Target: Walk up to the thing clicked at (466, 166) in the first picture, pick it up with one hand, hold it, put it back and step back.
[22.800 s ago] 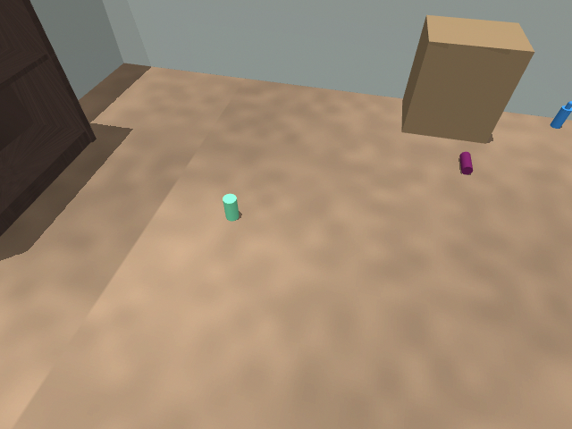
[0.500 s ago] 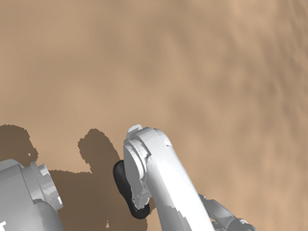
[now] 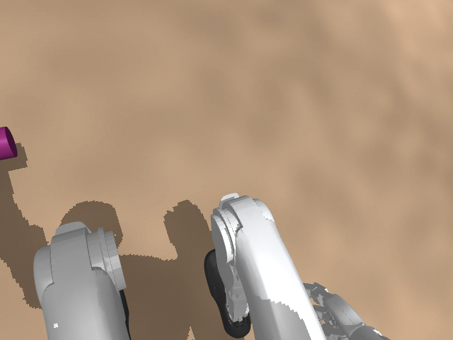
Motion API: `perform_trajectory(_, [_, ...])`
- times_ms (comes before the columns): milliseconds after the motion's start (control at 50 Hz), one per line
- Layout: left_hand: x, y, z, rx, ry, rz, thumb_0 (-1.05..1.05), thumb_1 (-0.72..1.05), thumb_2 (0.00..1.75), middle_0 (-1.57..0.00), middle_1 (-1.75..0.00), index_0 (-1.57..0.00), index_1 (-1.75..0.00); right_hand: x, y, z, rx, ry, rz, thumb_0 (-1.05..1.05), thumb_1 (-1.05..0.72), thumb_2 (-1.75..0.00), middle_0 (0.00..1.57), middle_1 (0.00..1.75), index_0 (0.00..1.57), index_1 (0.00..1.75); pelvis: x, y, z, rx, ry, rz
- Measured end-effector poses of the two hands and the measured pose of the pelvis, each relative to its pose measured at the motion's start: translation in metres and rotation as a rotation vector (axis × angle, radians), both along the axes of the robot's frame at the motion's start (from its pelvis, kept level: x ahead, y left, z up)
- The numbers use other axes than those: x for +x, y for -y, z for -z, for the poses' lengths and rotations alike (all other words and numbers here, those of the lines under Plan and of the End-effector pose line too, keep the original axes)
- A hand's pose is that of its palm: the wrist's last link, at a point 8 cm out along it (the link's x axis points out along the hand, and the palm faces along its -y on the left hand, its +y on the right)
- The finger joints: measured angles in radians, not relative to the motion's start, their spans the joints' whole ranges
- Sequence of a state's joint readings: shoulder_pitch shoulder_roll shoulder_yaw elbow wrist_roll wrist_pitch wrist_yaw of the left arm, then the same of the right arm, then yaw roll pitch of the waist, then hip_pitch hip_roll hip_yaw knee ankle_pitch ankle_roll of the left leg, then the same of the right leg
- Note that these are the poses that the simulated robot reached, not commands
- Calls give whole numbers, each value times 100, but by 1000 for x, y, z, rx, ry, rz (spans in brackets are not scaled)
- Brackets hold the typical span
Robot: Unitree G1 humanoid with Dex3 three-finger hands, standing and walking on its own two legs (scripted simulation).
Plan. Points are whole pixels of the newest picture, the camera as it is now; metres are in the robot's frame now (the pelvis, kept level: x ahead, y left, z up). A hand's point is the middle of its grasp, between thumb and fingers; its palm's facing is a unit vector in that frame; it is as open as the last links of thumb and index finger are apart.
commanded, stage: settle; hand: left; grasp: from above
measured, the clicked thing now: out of the picture +0.45 +0.37 -0.21
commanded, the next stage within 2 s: lift in 0.12 s
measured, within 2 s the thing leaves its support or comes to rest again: neither
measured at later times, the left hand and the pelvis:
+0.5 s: hand out of the picture +0.42 +0.35 -0.12, palm faces -0.46 -0.15 -0.88, open 8.1 cm; pelvis -0.01 +0.00 +0.03, yaw +3 degrees
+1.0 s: hand out of the picture +0.35 +0.34 +0.05, palm faces -0.42 -0.17 -0.89, open 8.1 cm; pelvis -0.01 +0.00 +0.15, yaw +8 degrees
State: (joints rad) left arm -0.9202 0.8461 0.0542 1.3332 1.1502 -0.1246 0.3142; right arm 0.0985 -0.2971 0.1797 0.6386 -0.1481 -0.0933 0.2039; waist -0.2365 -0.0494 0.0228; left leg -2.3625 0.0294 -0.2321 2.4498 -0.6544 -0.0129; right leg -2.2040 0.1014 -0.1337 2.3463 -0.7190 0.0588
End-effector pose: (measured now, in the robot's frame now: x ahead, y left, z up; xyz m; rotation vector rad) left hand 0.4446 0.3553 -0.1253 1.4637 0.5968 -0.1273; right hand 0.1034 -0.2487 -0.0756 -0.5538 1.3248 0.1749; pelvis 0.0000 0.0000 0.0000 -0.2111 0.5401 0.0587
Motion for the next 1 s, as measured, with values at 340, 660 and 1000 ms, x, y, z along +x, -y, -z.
perform_trajectory(340, [-3,5,-37,-8,-5,18,0,28,11,-94,-25,-97,-22,-25,17,-12,-71,-43,106,0,-91,-90,20,30,20,30,-6,4,-16,25,-18,-20])
perform_trajectory(660, [-44,1,-103,-34,-27,10,0,30,12,-90,-28,-94,-25,-17,13,-38,-50,-4,186,0,-91,-90,20,30,20,30,-11,4,-57,51,-46,-54])
perform_trajectory(1000, [-93,8,-230,-48,11,12,0,30,15,-88,-30,-91,-28,41,-8,-117,18,170,192,0,-90,-89,20,30,20,30,-9,2,-149,82,-17,-90])
